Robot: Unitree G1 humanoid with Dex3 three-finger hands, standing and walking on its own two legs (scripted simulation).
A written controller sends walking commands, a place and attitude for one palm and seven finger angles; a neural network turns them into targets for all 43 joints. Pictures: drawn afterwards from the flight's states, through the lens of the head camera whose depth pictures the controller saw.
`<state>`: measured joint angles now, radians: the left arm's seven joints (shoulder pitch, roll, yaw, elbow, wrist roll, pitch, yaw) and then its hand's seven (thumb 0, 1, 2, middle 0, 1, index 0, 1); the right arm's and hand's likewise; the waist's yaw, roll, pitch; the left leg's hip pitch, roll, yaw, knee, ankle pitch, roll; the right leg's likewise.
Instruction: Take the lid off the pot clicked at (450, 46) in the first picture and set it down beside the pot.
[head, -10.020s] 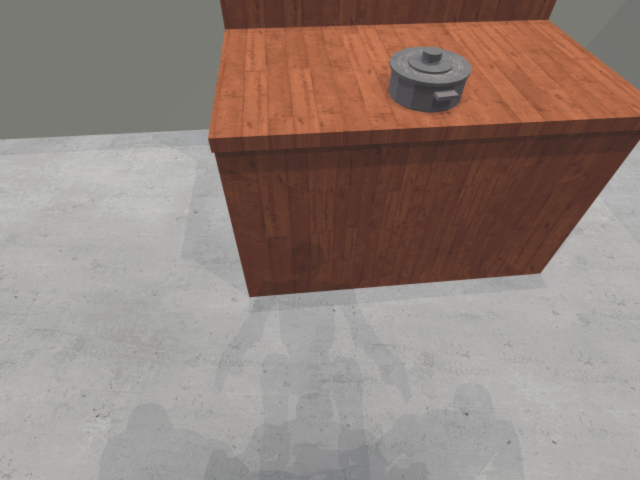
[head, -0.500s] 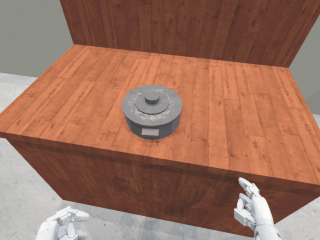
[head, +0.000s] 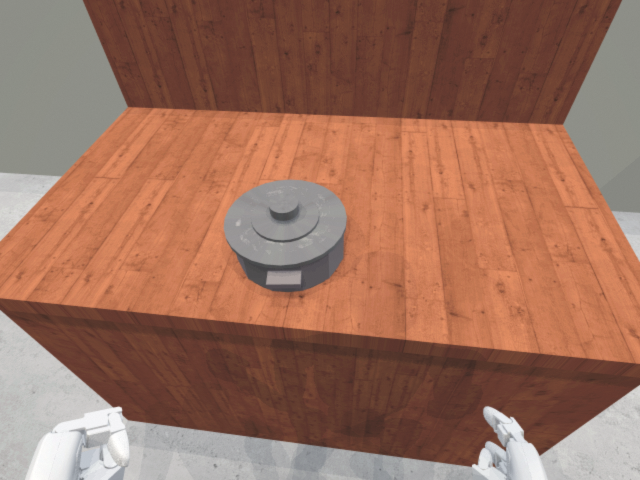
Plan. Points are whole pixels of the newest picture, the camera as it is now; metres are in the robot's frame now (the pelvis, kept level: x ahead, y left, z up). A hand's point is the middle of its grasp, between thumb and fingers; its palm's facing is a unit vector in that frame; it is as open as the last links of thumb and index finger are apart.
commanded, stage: raise the hand higher, near the body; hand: left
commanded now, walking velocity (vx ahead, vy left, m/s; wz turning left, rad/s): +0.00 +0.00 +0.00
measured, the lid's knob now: (283, 206) +0.50 +0.11 +0.06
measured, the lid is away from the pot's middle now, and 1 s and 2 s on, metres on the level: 0.00 0.00 0.00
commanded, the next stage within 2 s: reach forward and open the fingers in 0.52 s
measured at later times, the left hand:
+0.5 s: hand (102, 411) +0.16 +0.24 +0.08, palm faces +0.30 -0.86 -0.41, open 3.1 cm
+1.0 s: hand (70, 398) +0.17 +0.28 +0.09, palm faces -0.20 -0.07 -0.98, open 3.2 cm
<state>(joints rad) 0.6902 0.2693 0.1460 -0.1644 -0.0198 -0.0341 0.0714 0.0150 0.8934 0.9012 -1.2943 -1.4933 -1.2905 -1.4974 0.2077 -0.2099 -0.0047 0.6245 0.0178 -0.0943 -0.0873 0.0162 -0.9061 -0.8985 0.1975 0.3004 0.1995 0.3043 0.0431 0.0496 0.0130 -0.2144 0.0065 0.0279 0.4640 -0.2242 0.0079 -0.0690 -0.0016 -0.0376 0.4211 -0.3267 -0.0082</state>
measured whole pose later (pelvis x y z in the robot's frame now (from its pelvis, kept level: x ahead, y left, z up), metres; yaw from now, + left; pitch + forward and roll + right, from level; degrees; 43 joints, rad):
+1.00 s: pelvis -0.03 +0.01 -0.01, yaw +1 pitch +1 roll -1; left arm 0.40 0.64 0.09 -0.30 0.74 0.07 -0.12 0.01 0.57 1.03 -1.17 -1.13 -1.17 -1.13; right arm 0.12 -0.29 0.01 0.55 0.05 0.13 -0.02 0.01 -0.91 -0.90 0.20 0.30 0.20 0.30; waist 0.05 0.14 -0.02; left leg -0.34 0.00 0.01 0.53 -0.21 0.02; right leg -0.19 -0.01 -0.05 0.50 -0.33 0.00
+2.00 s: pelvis -0.05 +0.03 +0.00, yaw +2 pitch -1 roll -1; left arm -0.23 0.63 -0.14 -0.03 0.82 0.05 -0.33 0.00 -0.29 1.41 -0.85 -0.08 -0.84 -0.09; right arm 0.10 -0.29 0.03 0.58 0.05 0.09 0.00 0.01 -0.91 -0.90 0.20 0.30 0.20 0.30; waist 0.04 0.12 0.05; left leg -0.30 -0.03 0.00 0.45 -0.13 0.05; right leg -0.16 -0.04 -0.07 0.45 -0.27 0.02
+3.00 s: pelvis -0.01 +0.01 +0.00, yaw +1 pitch +4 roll +1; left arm -0.76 0.47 -0.26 0.45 0.84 0.17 -0.33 0.00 -0.29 1.41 -0.85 -0.08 -0.85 -0.09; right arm 0.15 -0.29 0.02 0.62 0.08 0.14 0.01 0.01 -0.91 -0.90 0.19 0.30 0.20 0.30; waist -0.04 0.10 -0.01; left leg -0.35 -0.02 0.02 0.48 -0.20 0.03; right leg -0.23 -0.03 -0.04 0.51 -0.34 0.00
